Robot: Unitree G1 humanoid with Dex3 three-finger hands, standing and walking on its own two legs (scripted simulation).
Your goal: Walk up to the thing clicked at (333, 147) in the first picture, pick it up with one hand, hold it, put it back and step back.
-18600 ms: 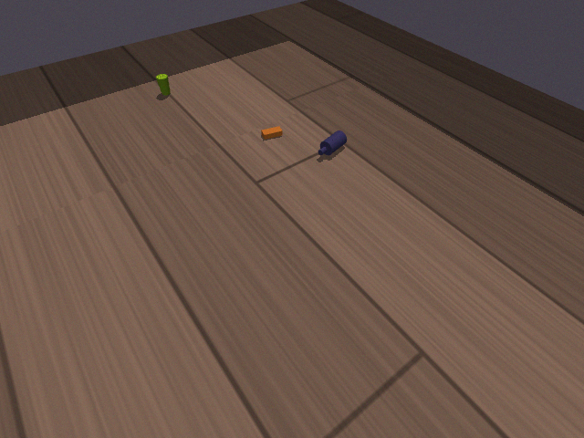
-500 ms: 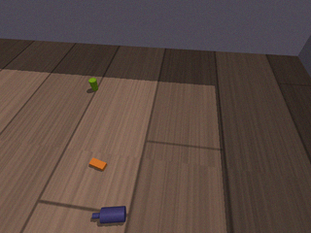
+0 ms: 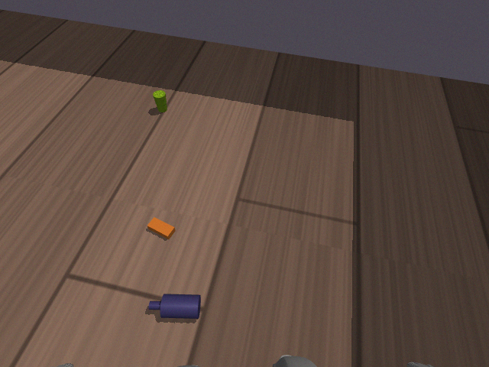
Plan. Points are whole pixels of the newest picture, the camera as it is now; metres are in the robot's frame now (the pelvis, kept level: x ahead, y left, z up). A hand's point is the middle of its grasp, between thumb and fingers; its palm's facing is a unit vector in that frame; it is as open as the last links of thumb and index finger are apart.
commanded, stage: walk up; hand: left
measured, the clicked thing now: (174, 305) +0.40 +0.24 -0.72
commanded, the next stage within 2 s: stand in 1.02 s
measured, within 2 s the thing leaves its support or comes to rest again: neither
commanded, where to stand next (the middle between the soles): +0.04 +0.01 m, yaw -3 degrees
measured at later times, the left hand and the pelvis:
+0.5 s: hand out of the picture +0.09 +0.26 -0.14, palm faces -0.02 -0.95 -0.32, open 7.4 cm; pelvis +0.01 +0.00 +0.01, yaw -1 degrees
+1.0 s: hand out of the picture +0.14 +0.25 -0.13, palm faces -0.05 -0.94 -0.33, open 7.4 cm; pelvis +0.02 +0.00 +0.02, yaw -2 degrees
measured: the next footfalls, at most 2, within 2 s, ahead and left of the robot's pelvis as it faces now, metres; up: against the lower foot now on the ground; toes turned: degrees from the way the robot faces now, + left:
right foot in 0.06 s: +0.03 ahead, -0.11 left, +0.00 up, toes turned -1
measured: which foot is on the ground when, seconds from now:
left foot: down 0.00-1.00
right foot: up 0.00-0.04, down 0.06-1.00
